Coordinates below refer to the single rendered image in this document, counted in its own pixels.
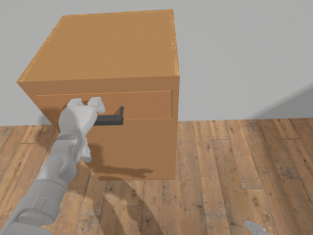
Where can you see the robot left hand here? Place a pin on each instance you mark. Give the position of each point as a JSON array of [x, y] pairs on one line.
[[80, 118]]

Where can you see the left robot forearm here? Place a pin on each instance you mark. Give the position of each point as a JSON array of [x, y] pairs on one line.
[[41, 204]]

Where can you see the robot right hand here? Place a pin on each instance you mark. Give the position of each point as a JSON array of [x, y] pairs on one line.
[[255, 229]]

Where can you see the cabinet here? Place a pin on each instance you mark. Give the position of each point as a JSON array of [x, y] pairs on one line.
[[115, 52]]

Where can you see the handle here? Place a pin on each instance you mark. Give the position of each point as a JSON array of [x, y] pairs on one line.
[[110, 119]]

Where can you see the drawer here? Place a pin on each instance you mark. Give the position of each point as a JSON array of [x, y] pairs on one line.
[[136, 104]]

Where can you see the robot left upper arm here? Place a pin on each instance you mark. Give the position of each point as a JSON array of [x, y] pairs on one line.
[[17, 228]]

